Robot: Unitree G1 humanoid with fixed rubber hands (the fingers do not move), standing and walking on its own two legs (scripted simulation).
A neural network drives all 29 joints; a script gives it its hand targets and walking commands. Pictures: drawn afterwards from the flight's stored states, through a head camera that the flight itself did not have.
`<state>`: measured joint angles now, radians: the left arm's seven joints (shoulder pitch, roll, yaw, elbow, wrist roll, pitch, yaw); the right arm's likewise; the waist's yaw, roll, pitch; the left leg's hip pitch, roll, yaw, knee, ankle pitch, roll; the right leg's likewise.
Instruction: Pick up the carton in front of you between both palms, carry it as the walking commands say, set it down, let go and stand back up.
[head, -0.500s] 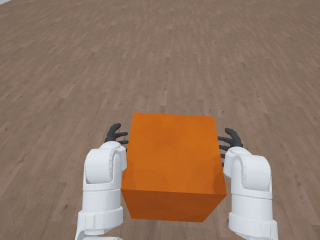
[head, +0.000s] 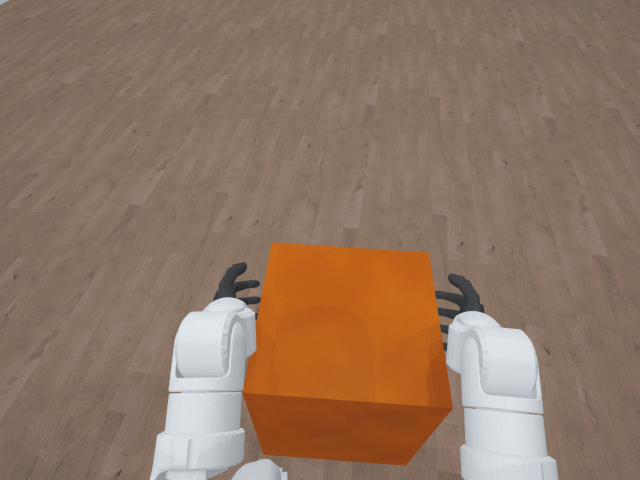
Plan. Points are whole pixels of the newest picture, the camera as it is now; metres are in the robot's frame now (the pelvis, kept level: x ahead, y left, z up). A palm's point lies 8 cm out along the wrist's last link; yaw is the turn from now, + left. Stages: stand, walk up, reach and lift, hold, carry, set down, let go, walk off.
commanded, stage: carry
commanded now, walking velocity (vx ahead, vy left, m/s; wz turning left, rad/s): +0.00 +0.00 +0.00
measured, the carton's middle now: (341, 358) +0.29 +0.01 -0.06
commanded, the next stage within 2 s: none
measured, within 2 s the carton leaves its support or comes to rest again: neither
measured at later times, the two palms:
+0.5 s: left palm (230, 173) +0.52 +0.18 +0.08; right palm (417, 187) +0.50 -0.10 +0.08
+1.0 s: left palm (229, 171) +0.53 +0.19 +0.08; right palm (413, 186) +0.50 -0.10 +0.08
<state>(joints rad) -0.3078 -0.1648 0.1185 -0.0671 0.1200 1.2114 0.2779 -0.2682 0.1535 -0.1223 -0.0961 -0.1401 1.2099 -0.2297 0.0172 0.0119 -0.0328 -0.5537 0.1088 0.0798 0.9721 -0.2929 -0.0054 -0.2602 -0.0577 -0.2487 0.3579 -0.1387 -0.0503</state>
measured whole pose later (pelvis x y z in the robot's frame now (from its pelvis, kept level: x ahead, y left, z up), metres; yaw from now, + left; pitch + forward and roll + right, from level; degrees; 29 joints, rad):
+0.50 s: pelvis +0.22 +0.06 -0.01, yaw -3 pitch +1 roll +0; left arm -0.37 -0.18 0.15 -0.14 0.14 1.24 0.29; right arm -0.34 0.17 -0.16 -0.11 -0.15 1.23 -0.20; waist 0.00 -0.03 -0.05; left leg -0.32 0.05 0.23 0.44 -0.14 0.07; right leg -0.21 -0.08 -0.15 0.46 -0.24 0.02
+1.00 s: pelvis +0.23 +0.06 -0.01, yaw -3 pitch +1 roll -1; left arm -0.35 -0.18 0.15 -0.04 0.16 1.22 0.26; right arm -0.31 0.16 -0.15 -0.05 -0.14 1.23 -0.23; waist 0.00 -0.01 -0.13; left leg -0.34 0.05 0.24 0.53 -0.22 0.07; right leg -0.21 -0.09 -0.16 0.52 -0.32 0.04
